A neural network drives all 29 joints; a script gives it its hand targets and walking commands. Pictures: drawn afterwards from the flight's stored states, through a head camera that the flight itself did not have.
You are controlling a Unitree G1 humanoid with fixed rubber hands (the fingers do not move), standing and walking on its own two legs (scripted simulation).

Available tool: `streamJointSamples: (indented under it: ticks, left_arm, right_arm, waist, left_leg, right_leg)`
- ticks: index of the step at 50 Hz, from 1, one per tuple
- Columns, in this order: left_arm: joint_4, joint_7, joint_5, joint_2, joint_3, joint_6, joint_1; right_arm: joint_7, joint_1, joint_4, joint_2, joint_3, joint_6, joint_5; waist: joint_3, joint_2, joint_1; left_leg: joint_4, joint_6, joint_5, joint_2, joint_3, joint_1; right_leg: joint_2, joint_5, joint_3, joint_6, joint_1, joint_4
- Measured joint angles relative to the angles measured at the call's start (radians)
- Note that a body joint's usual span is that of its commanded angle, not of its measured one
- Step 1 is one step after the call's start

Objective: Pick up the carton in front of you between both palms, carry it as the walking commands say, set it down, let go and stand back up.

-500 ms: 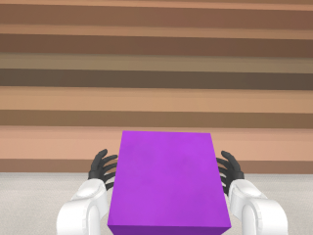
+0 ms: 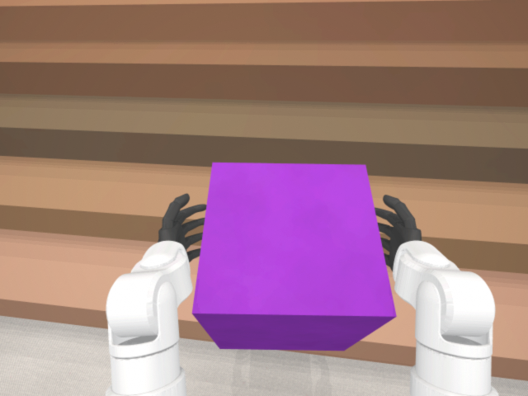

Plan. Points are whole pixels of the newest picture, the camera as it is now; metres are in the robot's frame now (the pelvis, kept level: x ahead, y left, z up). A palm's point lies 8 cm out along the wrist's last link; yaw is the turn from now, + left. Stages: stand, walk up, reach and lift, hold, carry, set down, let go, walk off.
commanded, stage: carry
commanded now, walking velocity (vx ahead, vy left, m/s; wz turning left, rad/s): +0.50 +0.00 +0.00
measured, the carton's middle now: (285, 266) +0.32 +0.01 +0.07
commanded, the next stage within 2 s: none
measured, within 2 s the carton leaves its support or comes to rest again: neither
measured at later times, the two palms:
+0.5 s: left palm (224, 103) +0.67 +0.15 +0.15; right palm (368, 103) +0.65 -0.15 +0.16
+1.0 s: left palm (231, 4) +0.90 +0.14 +0.29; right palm out of the picture +0.95 -0.16 +0.29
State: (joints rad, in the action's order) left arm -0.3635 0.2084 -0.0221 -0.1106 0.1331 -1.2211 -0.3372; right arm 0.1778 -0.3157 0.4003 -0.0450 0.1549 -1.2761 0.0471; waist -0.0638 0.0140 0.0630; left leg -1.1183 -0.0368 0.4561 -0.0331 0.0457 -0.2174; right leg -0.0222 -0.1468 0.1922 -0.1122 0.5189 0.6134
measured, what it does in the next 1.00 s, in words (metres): climbs: left foot, then right foot 0.17 m higher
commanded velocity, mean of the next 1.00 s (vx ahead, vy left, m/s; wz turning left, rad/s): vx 0.50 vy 0.00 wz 0.00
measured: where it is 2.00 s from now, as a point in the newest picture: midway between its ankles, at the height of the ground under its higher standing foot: (287, 135)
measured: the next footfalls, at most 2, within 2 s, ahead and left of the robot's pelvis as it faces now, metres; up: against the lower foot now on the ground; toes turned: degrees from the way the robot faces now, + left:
left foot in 0.38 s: +0.38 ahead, +0.10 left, +0.00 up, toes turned +4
right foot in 0.80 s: +0.69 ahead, -0.13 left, +0.17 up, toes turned -5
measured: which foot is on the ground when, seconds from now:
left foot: up 0.00-0.36, down 0.38-0.80, up 0.82-1.00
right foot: down 0.00-0.42, up 0.44-0.78, down 0.80-1.00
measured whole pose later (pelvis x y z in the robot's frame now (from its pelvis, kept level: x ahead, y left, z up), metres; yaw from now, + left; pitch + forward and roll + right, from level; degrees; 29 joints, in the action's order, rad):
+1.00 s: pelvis +0.58 -0.06 +0.16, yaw +2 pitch +2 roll -3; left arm -0.16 0.26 -0.05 -0.09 0.20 -1.15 -0.62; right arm 0.14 -0.55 0.22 -0.12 0.36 -1.15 -0.06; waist 0.07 -0.01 0.16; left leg -1.82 -0.13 0.28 0.05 -0.04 -0.77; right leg 0.06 -0.29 0.19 -0.12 0.50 0.74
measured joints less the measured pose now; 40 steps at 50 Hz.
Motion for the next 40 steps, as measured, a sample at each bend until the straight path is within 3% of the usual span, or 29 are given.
streamJointSamples:
  ticks: [3,10,15,19,20,21,22,23,26,29,33,35,37,39,40]
  left_arm:
    - [0.048,0.001,-0.008,-0.007,0.052,0.007,-0.044]
    - [0.123,-0.014,-0.001,0.008,0.122,0.05,-0.177]
    - [0.211,-0.012,0.014,0.025,0.13,0.065,-0.279]
    - [0.262,-0.005,0.028,0.027,0.142,0.061,-0.329]
    - [0.267,-0.005,0.029,0.033,0.145,0.056,-0.328]
    - [0.264,-0.004,0.029,0.039,0.152,0.046,-0.324]
    - [0.262,-0.005,0.029,0.048,0.159,0.039,-0.326]
    - [0.265,-0.008,0.024,0.059,0.168,0.039,-0.331]
    - [0.255,-0.02,0.017,0.05,0.198,0.045,-0.306]
    - [0.209,-0.024,0.039,-0.005,0.208,0.056,-0.261]
    - [0.144,-0.021,0.053,-0.028,0.178,0.078,-0.213]
    - [0.134,-0.021,0.052,-0.023,0.158,0.089,-0.201]
    - [0.132,-0.018,0.052,-0.022,0.143,0.092,-0.202]
    - [0.164,-0.013,0.047,-0.021,0.121,0.094,-0.222]
    - [0.187,-0.006,0.048,-0.02,0.105,0.097,-0.236]
  right_arm:
    - [0.009,-0.077,-0.061,-0.035,0.043,-0.008,-0.017]
    - [0.004,-0.21,-0.151,-0.048,0.077,0.05,-0.048]
    - [0.006,-0.305,-0.233,-0.009,0.107,0.062,-0.032]
    - [0.004,-0.352,-0.29,0.002,0.134,0.063,-0.026]
    - [0.004,-0.355,-0.311,-0.004,0.134,0.071,-0.026]
    - [0.004,-0.364,-0.333,-0.01,0.13,0.075,-0.029]
    - [0.005,-0.377,-0.353,-0.019,0.132,0.082,-0.034]
    - [0.007,-0.386,-0.366,-0.03,0.133,0.093,-0.041]
    - [0.014,-0.354,-0.358,-0.06,0.124,0.11,-0.047]
    - [0.015,-0.288,-0.3,-0.067,0.126,0.11,-0.03]
    - [0.011,-0.243,-0.239,-0.069,0.124,0.128,-0.008]
    - [0.01,-0.235,-0.225,-0.064,0.12,0.134,-0.002]
    - [0.008,-0.233,-0.216,-0.055,0.122,0.133,0.004]
    - [0.002,-0.224,-0.204,-0.043,0.14,0.125,0.005]
    - [-0.004,-0.223,-0.201,-0.036,0.153,0.12,0.003]
  waist:
    - [0.036,0.003,-0.004]
    - [0.059,0.004,-0.035]
    - [0.05,0.001,-0.047]
    - [0.03,-0.014,-0.057]
    - [0.021,-0.032,-0.069]
    - [0.016,-0.034,-0.082]
    - [0.016,-0.036,-0.103]
    - [0.024,-0.047,-0.122]
    - [0.061,-0.074,-0.155]
    - [0.086,-0.063,-0.165]
    - [0.107,-0.064,-0.154]
    - [0.113,-0.064,-0.145]
    - [0.11,-0.052,-0.13]
    - [0.1,-0.049,-0.08]
    - [0.106,-0.05,-0.036]
  left_leg:
    - [-0.131,-0.037,-0.096,-0.003,-0.022,-0.215]
    - [0.051,-0.014,-0.264,-0.057,-0.014,-0.495]
    - [0.271,-0.004,-0.345,-0.049,0.016,-0.518]
    - [0.387,-0.051,-0.318,-0.006,0.061,-0.438]
    - [0.427,-0.061,-0.282,0.007,0.071,-0.379]
    - [0.515,-0.059,-0.373,0.012,0.073,-0.295]
    - [0.556,-0.043,-0.324,0.021,0.066,-0.249]
    - [0.556,-0.051,-0.245,0.033,0.063,-0.233]
    - [0.552,-0.037,-0.204,0.05,0.062,-0.191]
    - [0.601,-0.021,-0.196,0.034,0.037,-0.115]
    - [0.67,0.002,-0.152,0.004,0.023,0.013]
    - [0.736,0.018,-0.141,-0.012,0.018,0.099]
    - [0.846,0.033,-0.169,-0.039,0.011,0.187]
    - [0.844,0.02,-0.214,-0.065,0.006,0.209]
    - [0.741,0.011,-0.234,-0.077,0.001,0.179]
  right_leg:
    - [0.01,-0.002,-0.004,0.003,-0.077,-0.079]
    - [0.034,-0.048,-0.021,0.013,-0.235,-0.213]
    - [0.042,-0.135,-0.039,0.033,-0.32,-0.215]
    - [0.035,-0.266,-0.05,0.051,-0.366,-0.116]
    - [0.019,-0.293,-0.051,0.05,-0.355,-0.05]
    - [0.009,-0.297,-0.05,0.06,-0.322,0.062]
    - [0.003,-0.262,-0.066,0.067,-0.264,0.215]
    - [0.006,-0.284,-0.104,0.071,-0.185,0.398]
    - [0.038,-0.31,-0.183,0.059,0.055,0.858]
    - [0.037,-0.313,-0.168,0.034,0.272,1.107]
    - [0.004,-0.374,-0.141,0.01,0.547,1.354]
    - [-0.025,-0.415,-0.11,-0.006,0.639,1.317]
    - [-0.044,-0.375,-0.06,-0.022,0.636,1.049]
    - [-0.015,-0.273,-0.029,-0.033,0.529,0.752]
    - [0.013,-0.232,-0.025,-0.03,0.454,0.637]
